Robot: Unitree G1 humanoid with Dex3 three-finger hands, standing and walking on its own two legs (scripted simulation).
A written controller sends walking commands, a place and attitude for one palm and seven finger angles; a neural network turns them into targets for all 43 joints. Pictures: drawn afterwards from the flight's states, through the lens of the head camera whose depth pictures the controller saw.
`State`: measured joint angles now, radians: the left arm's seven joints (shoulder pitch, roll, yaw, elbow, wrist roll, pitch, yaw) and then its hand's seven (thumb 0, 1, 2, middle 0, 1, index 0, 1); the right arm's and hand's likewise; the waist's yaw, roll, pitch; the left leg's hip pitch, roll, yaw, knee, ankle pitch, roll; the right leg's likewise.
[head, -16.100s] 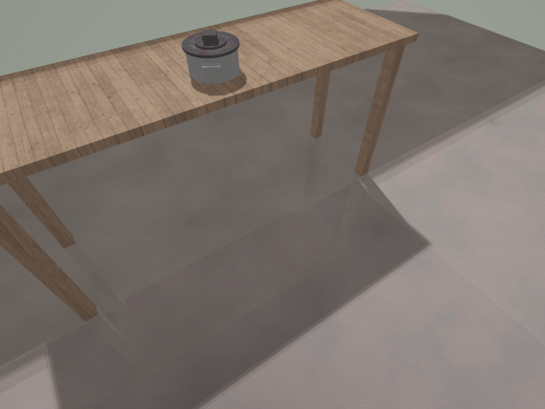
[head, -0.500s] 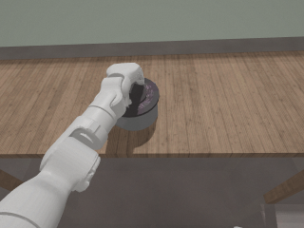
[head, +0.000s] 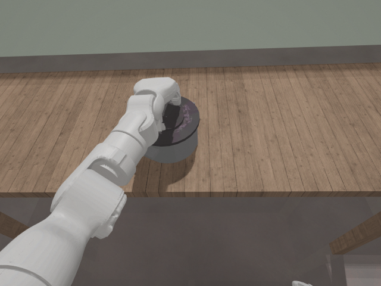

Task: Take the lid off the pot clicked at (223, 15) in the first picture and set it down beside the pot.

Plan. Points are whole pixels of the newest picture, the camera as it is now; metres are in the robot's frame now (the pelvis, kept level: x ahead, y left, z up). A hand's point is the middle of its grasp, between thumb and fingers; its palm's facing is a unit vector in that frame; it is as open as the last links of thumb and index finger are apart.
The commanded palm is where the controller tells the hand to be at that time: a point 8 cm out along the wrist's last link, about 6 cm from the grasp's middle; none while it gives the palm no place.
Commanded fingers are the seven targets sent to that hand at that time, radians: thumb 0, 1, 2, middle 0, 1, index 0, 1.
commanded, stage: close the fingers and squeeze the knob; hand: left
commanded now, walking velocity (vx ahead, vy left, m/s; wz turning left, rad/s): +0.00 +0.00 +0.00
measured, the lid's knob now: (164, 111) +0.50 +0.05 +0.08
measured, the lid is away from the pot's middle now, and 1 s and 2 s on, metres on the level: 0.00 0.00 0.01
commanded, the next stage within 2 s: lift the lid straight up in 1.16 s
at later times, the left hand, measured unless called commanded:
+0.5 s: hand (160, 112) +0.47 +0.06 +0.10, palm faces -0.34 -0.03 -0.94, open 8.5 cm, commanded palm +0.46 +0.06 +0.15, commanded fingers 0.00 0.22 0.95 -0.68 -0.97 -0.68 -0.97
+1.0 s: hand (160, 112) +0.47 +0.06 +0.10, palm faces -0.34 -0.02 -0.94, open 8.0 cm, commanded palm +0.46 +0.06 +0.15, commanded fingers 0.00 0.40 1.11 -0.72 -1.00 -0.81 -1.01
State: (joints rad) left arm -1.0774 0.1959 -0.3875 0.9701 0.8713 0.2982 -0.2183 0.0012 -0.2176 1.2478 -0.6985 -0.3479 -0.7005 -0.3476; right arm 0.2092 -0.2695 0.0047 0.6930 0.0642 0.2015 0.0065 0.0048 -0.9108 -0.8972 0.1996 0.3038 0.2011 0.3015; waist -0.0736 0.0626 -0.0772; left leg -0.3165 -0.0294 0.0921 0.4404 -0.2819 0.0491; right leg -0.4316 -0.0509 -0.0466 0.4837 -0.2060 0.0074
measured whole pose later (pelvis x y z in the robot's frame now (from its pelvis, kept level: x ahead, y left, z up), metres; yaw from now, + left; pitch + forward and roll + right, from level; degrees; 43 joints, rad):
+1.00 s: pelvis +0.01 +0.00 +0.00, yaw +0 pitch +10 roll +0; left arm -1.10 0.18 -0.41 0.99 0.87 0.31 -0.22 0.02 0.10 0.99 -0.57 -0.94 -0.67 -0.95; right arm 0.19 -0.26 0.01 0.70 0.06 0.21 0.01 0.00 -0.91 -0.90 0.20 0.30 0.20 0.30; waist -0.07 0.06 -0.08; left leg -0.33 -0.03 0.08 0.45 -0.29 0.05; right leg -0.44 -0.05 -0.05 0.49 -0.22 0.01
